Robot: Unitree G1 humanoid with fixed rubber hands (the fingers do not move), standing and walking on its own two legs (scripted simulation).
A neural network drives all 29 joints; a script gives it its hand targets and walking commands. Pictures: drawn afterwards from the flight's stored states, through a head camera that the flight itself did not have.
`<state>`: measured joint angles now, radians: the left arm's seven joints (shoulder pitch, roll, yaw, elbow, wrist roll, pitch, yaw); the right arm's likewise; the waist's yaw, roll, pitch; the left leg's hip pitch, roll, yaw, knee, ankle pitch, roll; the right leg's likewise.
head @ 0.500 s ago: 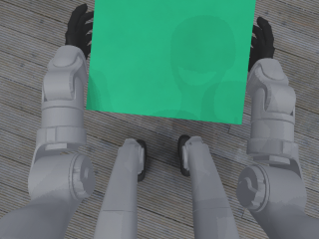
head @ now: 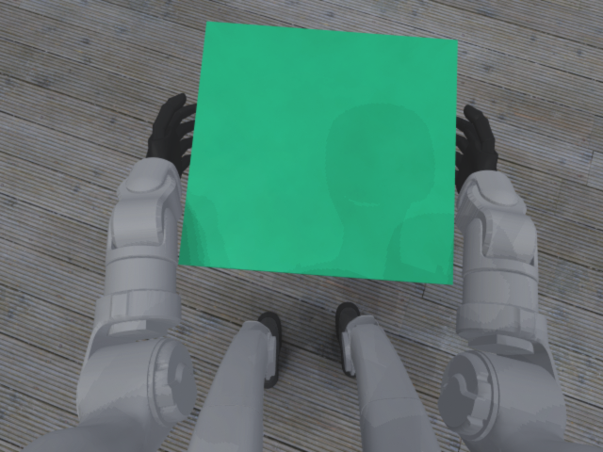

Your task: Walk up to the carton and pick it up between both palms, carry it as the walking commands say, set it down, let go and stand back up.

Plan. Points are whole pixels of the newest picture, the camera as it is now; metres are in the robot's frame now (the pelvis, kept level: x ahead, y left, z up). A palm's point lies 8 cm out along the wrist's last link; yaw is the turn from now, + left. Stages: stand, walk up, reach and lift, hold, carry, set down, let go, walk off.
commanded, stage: reach and lift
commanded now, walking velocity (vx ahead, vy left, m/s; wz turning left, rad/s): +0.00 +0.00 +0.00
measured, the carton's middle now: (318, 175) +0.45 -0.03 -0.10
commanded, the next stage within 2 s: none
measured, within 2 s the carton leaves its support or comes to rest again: neither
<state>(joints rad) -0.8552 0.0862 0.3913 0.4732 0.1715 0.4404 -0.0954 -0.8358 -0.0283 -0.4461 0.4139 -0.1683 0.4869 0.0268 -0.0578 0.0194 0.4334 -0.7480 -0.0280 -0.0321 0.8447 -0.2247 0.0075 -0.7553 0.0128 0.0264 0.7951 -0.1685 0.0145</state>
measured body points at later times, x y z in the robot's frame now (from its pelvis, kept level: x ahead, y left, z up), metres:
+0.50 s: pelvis +0.11 -0.01 +0.05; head +0.11 -0.01 +0.50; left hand +0.45 +0.17 +0.06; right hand +0.42 -0.21 +0.05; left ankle +0.12 +0.11 -0.69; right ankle +0.14 -0.13 -0.69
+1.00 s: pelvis +0.13 +0.00 +0.06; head +0.10 +0.00 +0.51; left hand +0.43 +0.16 +0.09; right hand +0.39 -0.21 +0.10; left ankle +0.12 +0.11 -0.69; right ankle +0.14 -0.13 -0.69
